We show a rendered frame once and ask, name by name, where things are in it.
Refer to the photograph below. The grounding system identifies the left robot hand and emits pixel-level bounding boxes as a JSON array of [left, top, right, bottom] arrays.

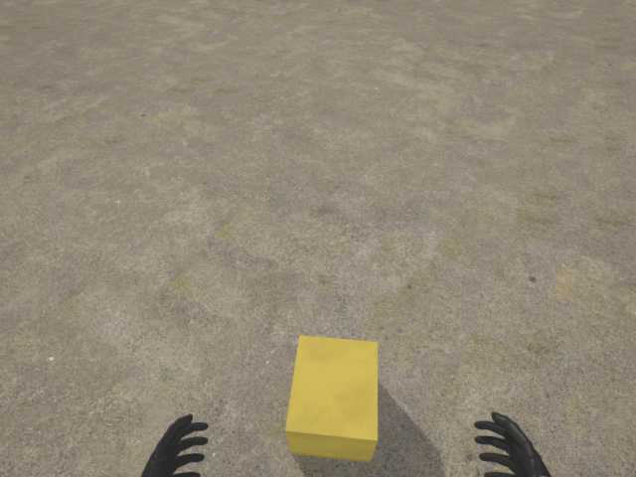
[[141, 414, 209, 477]]

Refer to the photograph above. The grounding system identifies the carton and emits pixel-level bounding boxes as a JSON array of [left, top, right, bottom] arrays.
[[285, 335, 378, 462]]

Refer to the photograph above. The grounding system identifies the right robot hand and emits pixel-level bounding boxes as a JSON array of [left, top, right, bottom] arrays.
[[474, 411, 552, 477]]

